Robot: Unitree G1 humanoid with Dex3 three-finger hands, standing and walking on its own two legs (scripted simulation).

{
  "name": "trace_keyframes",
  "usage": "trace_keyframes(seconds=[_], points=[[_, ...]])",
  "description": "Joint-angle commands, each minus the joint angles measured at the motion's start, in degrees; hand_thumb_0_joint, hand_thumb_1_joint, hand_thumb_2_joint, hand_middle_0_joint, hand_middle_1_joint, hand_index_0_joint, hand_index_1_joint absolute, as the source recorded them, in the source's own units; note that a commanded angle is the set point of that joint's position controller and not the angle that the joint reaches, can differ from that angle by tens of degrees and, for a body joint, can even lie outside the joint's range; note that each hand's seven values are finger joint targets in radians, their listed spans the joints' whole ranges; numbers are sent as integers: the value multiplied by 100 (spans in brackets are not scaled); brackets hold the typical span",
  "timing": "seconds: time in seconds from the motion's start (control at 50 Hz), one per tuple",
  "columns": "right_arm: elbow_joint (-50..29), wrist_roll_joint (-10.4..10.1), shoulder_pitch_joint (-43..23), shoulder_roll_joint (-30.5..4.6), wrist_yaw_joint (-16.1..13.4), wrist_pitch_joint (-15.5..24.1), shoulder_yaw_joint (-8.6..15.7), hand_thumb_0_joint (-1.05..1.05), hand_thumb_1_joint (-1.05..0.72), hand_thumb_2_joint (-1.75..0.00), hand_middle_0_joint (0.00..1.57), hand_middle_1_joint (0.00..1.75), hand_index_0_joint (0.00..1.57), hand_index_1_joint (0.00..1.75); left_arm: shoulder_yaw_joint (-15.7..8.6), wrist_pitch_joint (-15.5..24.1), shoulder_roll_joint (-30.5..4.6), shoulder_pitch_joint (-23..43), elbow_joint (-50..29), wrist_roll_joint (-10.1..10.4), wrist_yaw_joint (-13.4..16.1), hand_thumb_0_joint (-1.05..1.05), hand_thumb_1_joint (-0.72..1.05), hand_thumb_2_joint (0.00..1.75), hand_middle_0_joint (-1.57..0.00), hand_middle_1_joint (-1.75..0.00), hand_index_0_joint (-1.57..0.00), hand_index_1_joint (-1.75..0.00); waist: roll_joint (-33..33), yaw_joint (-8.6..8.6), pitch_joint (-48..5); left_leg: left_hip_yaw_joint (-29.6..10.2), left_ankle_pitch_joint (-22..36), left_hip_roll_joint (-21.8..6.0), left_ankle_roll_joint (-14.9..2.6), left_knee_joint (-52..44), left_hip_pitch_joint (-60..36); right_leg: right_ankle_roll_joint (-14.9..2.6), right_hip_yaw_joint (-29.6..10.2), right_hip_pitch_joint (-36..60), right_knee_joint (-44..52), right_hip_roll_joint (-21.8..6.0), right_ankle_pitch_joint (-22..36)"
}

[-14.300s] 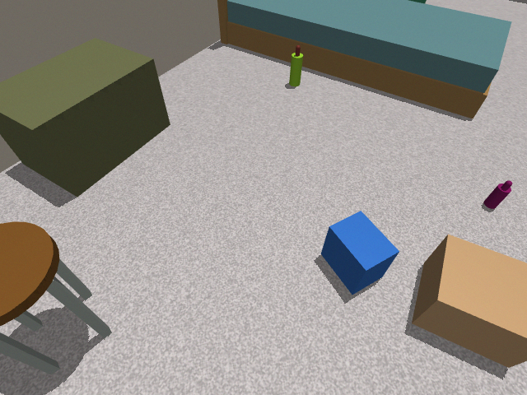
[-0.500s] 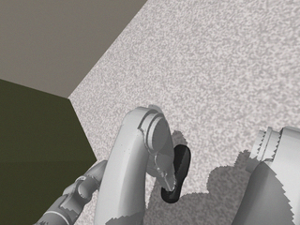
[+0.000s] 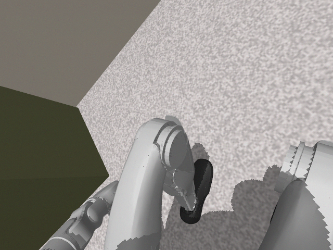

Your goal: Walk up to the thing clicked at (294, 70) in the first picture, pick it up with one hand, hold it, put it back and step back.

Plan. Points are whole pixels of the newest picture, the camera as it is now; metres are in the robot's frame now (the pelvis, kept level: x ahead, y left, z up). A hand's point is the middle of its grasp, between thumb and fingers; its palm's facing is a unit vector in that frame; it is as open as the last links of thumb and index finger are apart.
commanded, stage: settle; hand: right
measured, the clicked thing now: out of the picture +0.44 -0.38 -0.15
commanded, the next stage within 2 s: lift in 1.78 s
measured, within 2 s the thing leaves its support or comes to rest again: leaves its support in 0.34 s
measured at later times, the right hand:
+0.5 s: hand out of the picture +0.40 -0.39 -0.10, palm faces +0.52 +0.85 -0.04, open 10.8 cm
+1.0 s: hand out of the picture +0.39 -0.38 -0.01, palm faces +0.51 +0.86 -0.06, open 10.9 cm
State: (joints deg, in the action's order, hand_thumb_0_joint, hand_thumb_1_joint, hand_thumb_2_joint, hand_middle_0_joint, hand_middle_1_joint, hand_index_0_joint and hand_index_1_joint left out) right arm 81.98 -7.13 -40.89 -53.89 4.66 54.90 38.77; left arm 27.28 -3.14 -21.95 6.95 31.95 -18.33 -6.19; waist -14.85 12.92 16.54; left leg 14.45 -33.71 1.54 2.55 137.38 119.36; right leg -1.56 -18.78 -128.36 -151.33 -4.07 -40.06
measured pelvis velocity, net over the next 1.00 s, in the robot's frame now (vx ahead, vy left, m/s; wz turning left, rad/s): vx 0.01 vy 0.01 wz -0.13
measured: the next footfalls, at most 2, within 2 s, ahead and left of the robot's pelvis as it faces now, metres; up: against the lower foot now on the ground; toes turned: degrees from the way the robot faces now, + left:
none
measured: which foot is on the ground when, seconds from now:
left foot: down 0.00-1.00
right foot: down 0.00-1.00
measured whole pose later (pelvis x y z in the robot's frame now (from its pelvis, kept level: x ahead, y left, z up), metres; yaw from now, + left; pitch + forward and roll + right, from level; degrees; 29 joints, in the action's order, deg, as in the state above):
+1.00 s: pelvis +0.01 +0.01 +0.05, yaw -8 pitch +28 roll +9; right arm 54.5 -6.5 -34.3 -33.8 9.3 33.1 34.6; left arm 8.0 -2.4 -17.0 -4.9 39.1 -6.7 -4.0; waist -3.2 8.0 -0.6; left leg 7.1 -37.1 -2.3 0.4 132.0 122.6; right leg -1.3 -8.3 -128.4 -138.2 -3.0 -38.5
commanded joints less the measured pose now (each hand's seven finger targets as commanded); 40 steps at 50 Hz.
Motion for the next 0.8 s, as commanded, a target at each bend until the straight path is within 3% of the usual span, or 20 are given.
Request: trace_keyframes(seconds=[0.0,0.16,0.22,0.3,0.38,0.4,0.42,0.46,0.48,0.5,0.54,0.56,0.58,0.6,0.7,0.76,0.78], points=[[-1121,41,-1395,-1292,133,464,-102,0,-41,-112,108,115,108,116,-689,-78,-2015,-271,-76,-31,147,0,88,90,-20,-30,-20,-30,3501,544,-3472,401,763,308,-306,-831,-1388,304,230,2508,2073,-243,709],[-2155,-110,-1433,-1473,307,305,179,0,-36,-120,113,125,114,126,-880,-119,-1994,-541,49,19,185,0,88,90,-20,-30,-20,-30,3952,322,-4254,292,1246,293,-326,-807,-1616,340,345,3070,2038,-231,1465],[-2734,-84,-1519,-1776,251,181,367,0,-32,-122,116,129,118,130,-975,-140,-1938,-600,22,76,203,0,88,90,-20,-30,-20,-30,4167,172,-4522,204,1183,278,-370,-849,-1672,331,439,3106,2118,-200,1422],[-3690,-8,-1609,-1879,157,4,466,0,-23,-123,117,133,119,133,-1173,-131,-1842,-774,11,123,238,0,89,90,-20,-30,-20,-30,4582,54,-4971,67,1222,242,-412,-914,-1721,351,529,3406,2294,-187,1507],[-4159,3,-1552,-1418,95,-324,287,0,-18,-124,116,134,118,134,-1377,-101,-1717,-883,-38,261,266,0,90,91,-20,-30,-20,-30,4657,26,-4995,-18,1137,188,-449,-968,-1413,354,515,3531,2535,-178,1472],[-4371,4,-1683,-1615,63,-369,414,0,-16,-124,116,133,118,134,-1446,-85,-1718,-878,-68,307,274,0,90,91,-20,-30,-20,-30,4705,-70,-5059,-73,1121,181,-457,-980,-1417,343,573,3496,2532,-162,1430],[-4451,1,-1636,-1591,67,-432,430,0,-16,-124,117,134,119,135,-1498,-86,-1695,-940,-88,337,282,0,90,91,-20,-30,-20,-30,4702,-75,-5187,-88,1180,176,-456,-1026,-1468,333,599,3544,2550,-146,1498],[-4520,-27,-1651,-1043,151,-572,90,0,-14,-124,118,135,120,136,-1592,-62,-1628,-1036,-87,416,277,0,90,90,-20,-30,-20,-30,4686,13,-5121,-77,1157,140,-467,-1012,-1282,342,575,3574,2674,-142,1476],[-4485,-18,-1556,-996,194,-651,79,0,-14,-124,119,137,121,137,-1664,-54,-1632,-1087,-41,454,280,0,89,90,-20,-30,-20,-30,4688,-56,-5104,-89,1104,129,-474,-1022,-1145,350,577,3631,2727,-136,1440],[-4420,-2,-1619,-867,221,-731,-37,0,-14,-125,120,137,122,137,-1707,-50,-1602,-1144,-8,498,275,0,89,90,-20,-30,-20,-30,4652,16,-5007,-97,1015,113,-480,-1035,-1027,342,574,3545,2776,-126,1325],[-4212,-9,-1487,-636,290,-886,-112,0,-18,-127,123,140,125,141,-1808,-51,-1533,-1262,62,591,273,0,89,90,-20,-30,-20,-30,4314,-4,-4889,-109,800,90,-470,-1120,-918,294,605,3289,2843,-86,979],[-4163,-46,-1577,-388,331,-943,-289,0,-17,-128,123,141,126,141,-1843,-35,-1488,-1281,60,630,258,0,89,90,-20,-30,-20,-30,4210,32,-4785,-129,665,85,-468,-1185,-907,266,657,3103,2865,-53,764],[-4096,-95,-1420,-267,355,-994,-270,0,-15,-128,123,141,125,141,-1911,-19,-1442,-1325,87,674,248,0,89,90,-20,-30,-20,-30,3956,-63,-4811,-157,548,90,-461,-1300,-934,226,727,2960,2863,-18,584],[-4104,-123,-1454,-421,364,-1027,-173,0,-15,-128,123,141,125,141,-1946,-8,-1417,-1309,104,715,247,0,89,90,-20,-30,-20,-30,3854,-158,-4862,-203,452,94,-457,-1356,-1032,183,818,2786,2827,16,469],[-3946,-276,-1626,-37,417,-1154,-281,0,-18,-129,125,143,128,142,-2147,70,-1321,-1369,98,921,250,0,88,90,-20,-30,-20,-30,3405,-262,-4970,-280,155,69,-456,-1509,-972,112,933,2613,2956,100,123],[-4089,-229,-1675,-93,426,-1159,-247,0,-22,-130,127,144,130,144,-2244,100,-1249,-1496,180,992,265,0,87,89,-20,-30,-20,-30,3336,-347,-5158,-354,172,30,-460,-1530,-1020,102,1013,2645,3032,141,210],[-4222,-225,-1733,-256,413,-1168,-133,0,-20,-130,126,144,130,144,-2277,92,-1237,-1615,240,1005,265,0,87,89,-20,-30,-20,-30,3412,-420,-5351,-388,236,26,-464,-1542,-1115,116,1051,2736,3055,152,325]])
